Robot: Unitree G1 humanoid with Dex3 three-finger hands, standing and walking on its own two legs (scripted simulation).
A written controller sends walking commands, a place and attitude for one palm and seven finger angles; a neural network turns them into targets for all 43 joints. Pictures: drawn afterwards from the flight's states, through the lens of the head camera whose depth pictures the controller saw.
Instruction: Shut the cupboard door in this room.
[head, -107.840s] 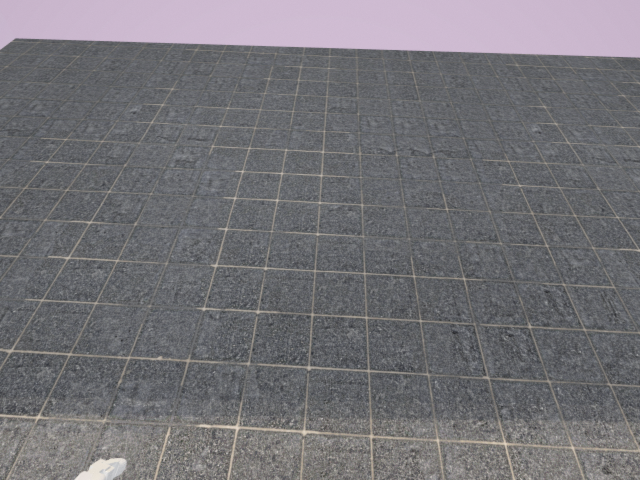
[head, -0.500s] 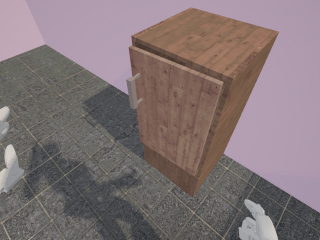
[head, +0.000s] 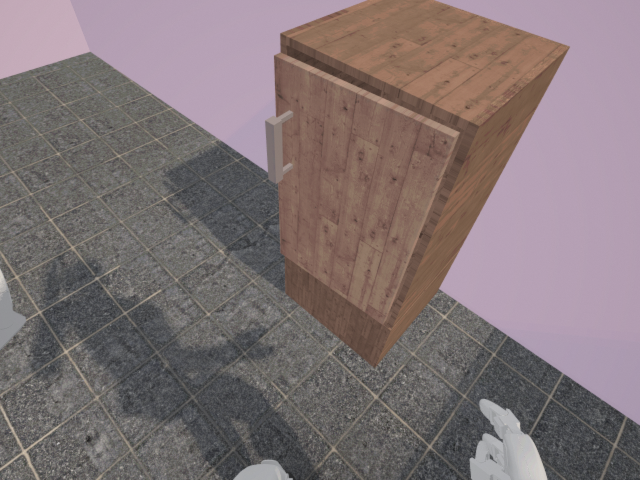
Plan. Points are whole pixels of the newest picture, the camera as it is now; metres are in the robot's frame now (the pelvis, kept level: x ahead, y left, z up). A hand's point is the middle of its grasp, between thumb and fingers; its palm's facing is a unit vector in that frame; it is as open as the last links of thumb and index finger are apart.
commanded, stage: step back with the hand held close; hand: left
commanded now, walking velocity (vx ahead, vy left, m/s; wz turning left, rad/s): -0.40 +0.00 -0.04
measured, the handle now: (281, 147) +0.73 +0.12 -0.03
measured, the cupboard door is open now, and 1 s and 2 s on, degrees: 3 3 3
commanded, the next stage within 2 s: stop stepping back and stand still in 0.50 s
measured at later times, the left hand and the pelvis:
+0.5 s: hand out of the picture +0.14 +0.28 +0.19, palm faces +0.45 -0.80 -0.39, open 7.4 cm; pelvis -0.06 +0.01 +0.01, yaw -2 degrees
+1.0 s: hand out of the picture +0.09 +0.28 +0.17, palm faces +0.42 -0.85 -0.32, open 7.4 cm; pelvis -0.15 +0.02 +0.01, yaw -3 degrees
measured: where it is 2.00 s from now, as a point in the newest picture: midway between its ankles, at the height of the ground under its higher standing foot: outside the picture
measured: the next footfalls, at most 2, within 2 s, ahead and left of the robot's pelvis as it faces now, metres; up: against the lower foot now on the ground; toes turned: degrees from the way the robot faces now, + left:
right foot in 0.56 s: -0.16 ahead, -0.11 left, +0.00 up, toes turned -1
left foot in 0.84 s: +0.01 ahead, +0.10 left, +0.00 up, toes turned -2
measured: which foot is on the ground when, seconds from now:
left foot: down 0.00-0.72, up 0.74-0.82, down 0.84-1.00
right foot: down 0.00-0.28, up 0.30-0.54, down 0.56-1.00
